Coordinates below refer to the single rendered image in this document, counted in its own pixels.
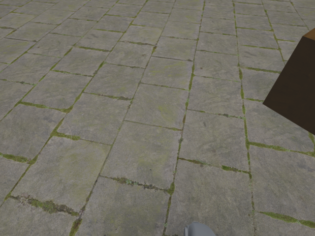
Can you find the robot right thigh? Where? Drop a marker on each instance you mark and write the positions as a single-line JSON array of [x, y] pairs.
[[198, 229]]

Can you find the pedestal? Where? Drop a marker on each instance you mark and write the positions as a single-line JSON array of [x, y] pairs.
[[293, 93]]

